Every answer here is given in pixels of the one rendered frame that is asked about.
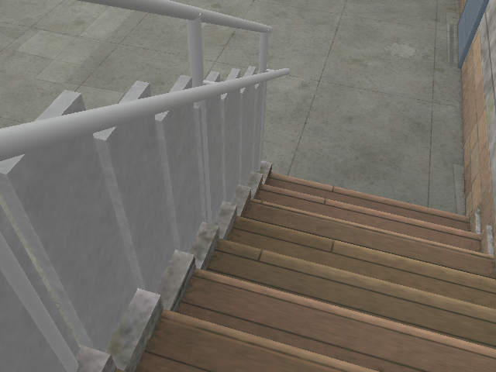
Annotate stairs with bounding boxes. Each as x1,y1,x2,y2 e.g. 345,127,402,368
115,172,496,372

